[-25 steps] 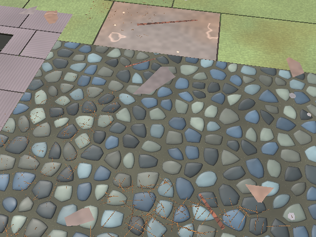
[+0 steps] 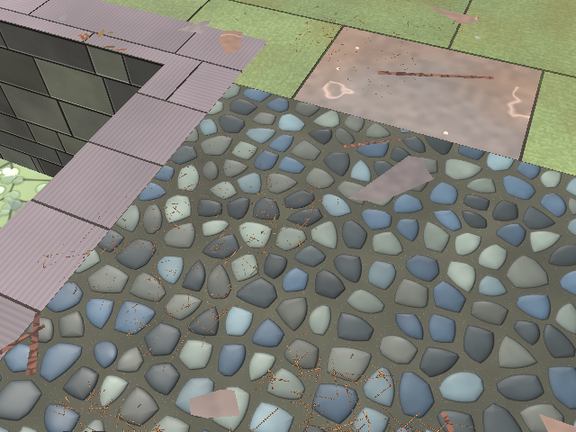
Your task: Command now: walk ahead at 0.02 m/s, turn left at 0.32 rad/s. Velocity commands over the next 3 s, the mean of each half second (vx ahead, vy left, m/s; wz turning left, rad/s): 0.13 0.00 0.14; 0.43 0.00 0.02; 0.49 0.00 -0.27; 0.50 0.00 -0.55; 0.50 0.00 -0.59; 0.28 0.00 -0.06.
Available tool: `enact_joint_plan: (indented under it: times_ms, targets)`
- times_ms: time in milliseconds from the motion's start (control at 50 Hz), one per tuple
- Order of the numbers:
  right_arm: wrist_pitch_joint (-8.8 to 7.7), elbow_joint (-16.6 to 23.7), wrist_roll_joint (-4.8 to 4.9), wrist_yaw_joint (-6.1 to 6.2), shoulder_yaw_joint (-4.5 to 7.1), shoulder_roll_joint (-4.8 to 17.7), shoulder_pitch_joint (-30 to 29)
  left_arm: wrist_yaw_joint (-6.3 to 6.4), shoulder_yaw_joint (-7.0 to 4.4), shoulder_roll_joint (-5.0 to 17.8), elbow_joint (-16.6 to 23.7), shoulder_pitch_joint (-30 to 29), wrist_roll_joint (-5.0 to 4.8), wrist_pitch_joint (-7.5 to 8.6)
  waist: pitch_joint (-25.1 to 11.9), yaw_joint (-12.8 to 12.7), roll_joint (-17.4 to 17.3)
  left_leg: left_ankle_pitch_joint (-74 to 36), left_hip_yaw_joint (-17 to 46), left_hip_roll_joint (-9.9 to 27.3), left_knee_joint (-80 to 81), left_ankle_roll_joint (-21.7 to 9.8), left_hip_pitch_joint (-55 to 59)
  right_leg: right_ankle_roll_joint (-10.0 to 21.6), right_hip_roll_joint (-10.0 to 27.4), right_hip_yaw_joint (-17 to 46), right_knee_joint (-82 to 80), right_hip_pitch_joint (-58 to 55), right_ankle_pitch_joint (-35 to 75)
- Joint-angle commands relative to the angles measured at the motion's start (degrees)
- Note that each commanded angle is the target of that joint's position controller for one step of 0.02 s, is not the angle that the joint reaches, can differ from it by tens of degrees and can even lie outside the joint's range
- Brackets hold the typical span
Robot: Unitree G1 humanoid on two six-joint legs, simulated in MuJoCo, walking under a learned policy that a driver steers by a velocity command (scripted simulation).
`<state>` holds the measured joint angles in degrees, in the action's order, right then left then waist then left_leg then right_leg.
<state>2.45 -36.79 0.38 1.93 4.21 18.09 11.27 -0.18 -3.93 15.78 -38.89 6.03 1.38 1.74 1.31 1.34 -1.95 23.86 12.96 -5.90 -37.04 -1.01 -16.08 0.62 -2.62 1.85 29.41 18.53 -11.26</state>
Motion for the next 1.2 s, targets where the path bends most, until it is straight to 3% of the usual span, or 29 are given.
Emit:
enact_joint_plan:
  times_ms: [20,60,160,220,260,280,300,340,380,420,480,540,560,580,600,620,640,680,760,840,940,1000,1040,1060,1080,1100,1120,1140,1200]
  targets:
    - [-1.02,3.1,-0.62,0.86,2.23,8.8,4.3,-0.12,-1.38,7.5,3.7,1.0,0.34,1.08,-6.5,0.2,13.7,15.3,-0.5,2.1,-20.3,4.0,-10.8,17.0,24.5,27.1,-10.3,-12.6,26.8]
    - [-0.14,1.2,0.02,0.99,2.85,8.5,3.0,0.10,-1.10,7.0,3.5,-0.3,-0.70,0.95,-5.2,0.0,8.8,10.3,-1.1,2.6,-26.6,6.1,-12.6,13.5,19.0,19.3,-9.6,-11.8,19.3]
    - [0.06,0.7,0.03,0.31,0.34,1.2,0.3,0.54,-0.43,5.8,2.5,-2.1,-0.81,-0.41,-5.4,-0.8,11.5,3.6,-8.2,5.5,-9.1,7.6,-4.2,10.8,12.6,8.7,-9.2,-9.8,20.1]
    - [-0.28,-0.4,0.34,-0.03,0.37,1.9,0.4,0.54,-0.58,7.0,1.4,0.3,-1.36,-1.20,-6.7,-1.8,12.0,-4.4,-10.3,5.4,4.7,6.7,1.6,11.3,13.2,9.7,-7.4,-11.2,19.3]
    - [-0.43,-2.1,-0.21,-0.42,0.20,2.0,2.8,0.40,0.18,5.8,0.5,1.9,-1.89,-1.19,-7.0,-0.6,10.1,-13.3,-11.7,4.6,16.5,4.0,10.9,8.0,11.1,8.7,-8.5,-6.0,1.0]
    - [-0.58,-1.6,-0.67,-0.30,0.47,4.1,2.7,0.13,0.40,5.7,0.0,3.1,-1.43,-0.77,-6.7,-1.2,7.6,-12.7,-8.8,7.2,13.2,1.9,14.9,5.1,9.9,8.0,-8.1,-0.6,-9.3]
    - [-0.62,-1.5,-0.73,-0.08,1.34,7.7,3.2,-0.21,0.83,4.7,0.7,3.3,-0.63,-0.23,-5.4,-2.4,1.0,-1.7,-4.6,10.6,11.3,-1.7,13.6,2.7,5.3,3.4,-4.7,3.9,-18.3]
    - [-1.58,-2.6,-0.82,-0.81,1.70,8.3,6.8,0.01,0.81,4.3,2.3,-2.3,-1.54,0.82,1.2,1.7,-9.2,22.3,8.5,16.9,23.5,-8.9,4.8,-1.3,-0.6,-6.1,10.1,7.5,-15.8]
    - [-3.17,-3.5,-0.66,-0.52,1.32,7.7,7.4,0.12,-0.05,5.6,3.2,-3.6,-2.90,1.82,7.1,2.4,-12.6,18.7,16.2,21.9,27.8,-12.2,4.5,0.3,2.0,-2.7,18.5,14.0,-18.2]
    - [-4.41,-4.2,0.29,-0.42,0.94,6.5,8.5,-0.79,-0.13,5.5,3.6,-3.1,-3.48,3.00,6.8,2.2,-10.8,11.0,15.5,22.7,26.7,-12.1,11.3,2.5,5.0,-0.3,19.1,20.1,-19.4]
    - [-4.45,-4.1,0.98,-0.81,1.19,7.4,6.6,-2.24,0.65,3.5,2.8,-2.6,-2.74,3.97,3.6,1.4,-7.9,-0.6,6.1,18.2,25.1,-9.8,9.1,3.0,3.4,-3.9,7.2,8.5,-11.2]
    - [-4.14,-3.6,0.77,-1.34,0.81,6.2,5.0,-2.25,-0.42,4.9,-1.7,8.3,-2.71,3.32,-0.3,-4.0,-5.6,-4.4,0.5,14.9,19.7,-7.5,-2.4,1.9,-0.5,-7.0,0.2,-14.1,0.6]
    - [-4.47,-3.4,0.37,-1.47,0.14,4.3,4.5,-1.73,-0.96,6.1,-2.8,13.4,-2.98,3.05,-2.0,-6.6,-3.5,-6.5,-1.9,13.0,13.3,-5.5,-6.4,2.6,1.6,-4.2,-0.7,-21.0,-0.7]
    - [-4.95,-2.0,-0.69,-1.63,-1.23,-0.1,3.1,-0.98,-1.82,10.5,-3.6,20.5,-2.48,3.04,-4.8,-9.2,8.9,-3.1,-8.1,7.6,-6.6,-1.4,-13.6,6.2,13.2,11.8,-7.4,-28.1,-5.1]
    - [-6.20,1.0,0.84,-1.01,-0.90,0.6,4.2,-1.59,-2.96,16.1,-3.7,23.3,-1.68,3.30,-6.9,-8.4,20.6,8.9,-8.8,2.7,-22.1,0.9,-25.1,15.3,24.4,38.2,-17.5,-30.9,-20.1]
    - [-6.99,0.3,2.10,-0.86,0.25,4.8,4.4,-1.69,-1.80,12.4,-3.1,18.9,-1.78,3.66,-1.5,-6.4,14.0,7.4,-5.8,6.6,-30.0,0.3,-30.7,16.9,26.1,40.5,-19.8,-27.1,-28.5]
    - [-7.38,-0.1,2.40,-1.23,0.53,5.7,2.5,-1.43,-0.92,9.4,-2.7,16.2,-1.84,3.87,3.3,-5.5,10.7,1.5,-6.3,9.2,-31.2,-0.8,-33.0,15.4,23.7,33.7,-19.6,-23.7,-26.3]
    - [-7.72,-1.2,1.07,-1.65,0.44,4.1,1.7,-1.29,-0.32,8.1,-2.1,12.9,-0.99,3.83,4.6,-3.7,6.2,-6.9,-7.7,11.9,-28.3,-1.3,-31.5,12.7,18.6,22.7,-19.9,-20.3,-12.0]
    - [-7.33,-1.1,-0.04,-2.74,-0.12,1.7,-0.1,-0.65,0.05,7.6,-2.6,13.9,-1.63,3.61,2.7,-3.2,6.1,-14.9,-11.0,12.4,-20.3,1.0,-28.0,11.8,14.2,10.0,-21.5,-18.1,10.5]
    - [-7.93,1.9,0.22,-3.47,-1.65,-1.1,-9.0,0.25,-0.19,9.1,-3.9,15.9,-1.92,2.91,4.0,-5.4,5.7,-25.7,-13.5,10.3,-2.6,2.5,-22.2,10.7,12.0,3.5,-22.9,-14.2,13.9]
    - [-8.45,4.0,0.89,-5.03,-1.46,0.8,-14.9,0.53,-0.72,10.3,-6.5,19.2,-2.80,2.31,5.6,-5.5,5.7,-28.4,-12.6,8.5,6.8,0.0,-19.1,10.0,16.0,3.4,-21.7,-19.2,16.3]
    - [-8.36,3.2,0.62,-5.02,-0.20,3.8,-10.4,0.80,-1.37,11.9,-6.9,18.6,-2.52,1.49,0.5,-1.6,7.5,-21.9,-14.4,5.5,7.7,-3.0,-11.1,8.2,16.7,2.4,-12.7,-24.6,37.3]
    - [-7.79,-1.1,0.58,-3.74,2.02,8.2,6.0,1.22,-0.72,10.9,-6.2,17.8,-1.81,0.65,-10.8,6.8,6.9,-21.8,-13.7,6.3,7.3,-6.9,13.8,5.2,12.7,-0.6,9.1,-16.1,41.9]
    - [-7.54,-2.1,-1.04,-3.19,3.24,14.0,13.5,0.88,1.27,4.5,-4.2,23.8,-0.94,1.26,-21.2,5.2,-5.0,-16.1,9.5,22.3,5.9,-14.7,37.8,1.9,5.4,-2.2,32.3,5.3,15.5]
    - [-7.66,-3.1,-0.17,-3.58,2.44,11.0,14.8,0.50,2.12,2.9,-5.3,25.5,-1.95,2.39,-27.6,4.6,-12.7,-4.2,31.5,28.7,16.9,-19.4,42.9,0.7,-1.6,4.5,44.7,16.2,-20.6]
    - [-7.62,-2.8,0.30,-3.44,1.27,7.2,10.7,0.10,0.44,8.9,-4.0,19.2,-3.93,3.26,-17.2,5.4,-7.7,1.7,25.4,26.9,19.9,-15.9,35.2,1.5,2.2,7.1,48.4,22.5,-19.1]
    - [-7.53,-2.4,0.20,-3.19,0.75,5.5,6.7,-0.03,0.32,9.6,-2.3,14.0,-4.75,3.67,-9.6,4.1,-4.2,-0.5,16.3,25.0,21.3,-13.6,26.0,2.0,5.2,5.1,46.5,23.0,-13.9]
    - [-7.73,-2.6,-0.28,-3.26,0.29,4.2,3.4,0.09,0.40,8.8,-1.9,11.7,-4.03,3.64,-4.8,2.0,-0.4,-6.6,10.1,22.8,23.4,-12.5,17.3,1.7,7.6,4.0,42.7,21.2,-9.7]
    - [-9.30,-3.5,-1.16,-3.44,0.12,2.3,-0.5,0.29,0.19,6.3,-4.0,16.0,-3.23,1.32,-2.4,-2.4,-3.0,-14.4,-0.4,19.2,28.7,-11.6,5.8,0.3,10.6,4.6,38.4,13.2,-4.0]
